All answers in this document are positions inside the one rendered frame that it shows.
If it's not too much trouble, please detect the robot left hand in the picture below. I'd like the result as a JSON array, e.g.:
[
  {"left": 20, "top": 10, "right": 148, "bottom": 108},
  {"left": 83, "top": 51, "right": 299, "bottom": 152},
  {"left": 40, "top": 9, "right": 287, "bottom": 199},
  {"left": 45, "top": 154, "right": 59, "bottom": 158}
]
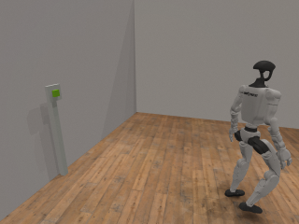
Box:
[{"left": 229, "top": 127, "right": 238, "bottom": 142}]

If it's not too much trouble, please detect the panel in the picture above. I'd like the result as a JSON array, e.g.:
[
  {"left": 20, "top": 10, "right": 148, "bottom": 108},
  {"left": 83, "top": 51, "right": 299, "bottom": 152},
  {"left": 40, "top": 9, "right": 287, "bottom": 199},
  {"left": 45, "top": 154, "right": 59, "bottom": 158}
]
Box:
[{"left": 45, "top": 84, "right": 68, "bottom": 176}]

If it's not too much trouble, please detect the right robot upper arm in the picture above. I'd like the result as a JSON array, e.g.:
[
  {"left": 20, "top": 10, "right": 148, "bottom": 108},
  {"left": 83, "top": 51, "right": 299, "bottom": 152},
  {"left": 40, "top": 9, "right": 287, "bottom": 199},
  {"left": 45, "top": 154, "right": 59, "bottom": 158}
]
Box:
[{"left": 263, "top": 88, "right": 282, "bottom": 126}]

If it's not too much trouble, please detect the button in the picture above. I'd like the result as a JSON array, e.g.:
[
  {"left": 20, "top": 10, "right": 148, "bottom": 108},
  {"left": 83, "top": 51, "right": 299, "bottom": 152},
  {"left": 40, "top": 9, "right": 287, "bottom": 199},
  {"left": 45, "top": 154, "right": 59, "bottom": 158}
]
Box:
[{"left": 52, "top": 90, "right": 60, "bottom": 97}]

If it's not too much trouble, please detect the robot right hand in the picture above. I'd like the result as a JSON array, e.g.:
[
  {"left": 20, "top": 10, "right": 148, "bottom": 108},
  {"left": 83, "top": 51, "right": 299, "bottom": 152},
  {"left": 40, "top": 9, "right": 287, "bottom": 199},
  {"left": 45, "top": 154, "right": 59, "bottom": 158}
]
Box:
[{"left": 276, "top": 148, "right": 292, "bottom": 170}]

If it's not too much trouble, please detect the robot right forearm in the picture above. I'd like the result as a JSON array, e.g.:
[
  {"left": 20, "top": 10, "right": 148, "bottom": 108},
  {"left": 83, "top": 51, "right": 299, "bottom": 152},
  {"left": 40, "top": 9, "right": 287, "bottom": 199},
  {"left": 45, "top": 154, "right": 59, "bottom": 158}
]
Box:
[{"left": 267, "top": 117, "right": 286, "bottom": 151}]

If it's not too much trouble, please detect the left robot upper arm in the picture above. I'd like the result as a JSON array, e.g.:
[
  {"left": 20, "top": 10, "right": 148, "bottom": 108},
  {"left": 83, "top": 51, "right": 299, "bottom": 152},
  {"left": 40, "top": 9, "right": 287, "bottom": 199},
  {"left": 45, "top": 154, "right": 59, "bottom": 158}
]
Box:
[{"left": 231, "top": 85, "right": 248, "bottom": 113}]

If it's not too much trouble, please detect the right robot shin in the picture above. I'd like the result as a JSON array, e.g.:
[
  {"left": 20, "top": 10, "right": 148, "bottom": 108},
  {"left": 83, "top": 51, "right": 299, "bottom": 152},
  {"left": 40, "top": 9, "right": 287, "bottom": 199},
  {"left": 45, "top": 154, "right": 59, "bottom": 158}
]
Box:
[{"left": 246, "top": 175, "right": 279, "bottom": 207}]

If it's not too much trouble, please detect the robot left forearm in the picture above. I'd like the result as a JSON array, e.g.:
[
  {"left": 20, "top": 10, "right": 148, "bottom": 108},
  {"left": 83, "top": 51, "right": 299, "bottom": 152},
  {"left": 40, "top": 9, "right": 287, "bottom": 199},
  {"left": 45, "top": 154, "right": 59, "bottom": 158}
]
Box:
[{"left": 230, "top": 109, "right": 239, "bottom": 129}]

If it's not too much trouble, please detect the left robot thigh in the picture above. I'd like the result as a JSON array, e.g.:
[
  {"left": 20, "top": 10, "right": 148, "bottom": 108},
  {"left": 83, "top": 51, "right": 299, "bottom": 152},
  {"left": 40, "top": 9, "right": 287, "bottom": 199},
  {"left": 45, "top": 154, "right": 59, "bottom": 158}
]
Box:
[{"left": 235, "top": 130, "right": 253, "bottom": 170}]

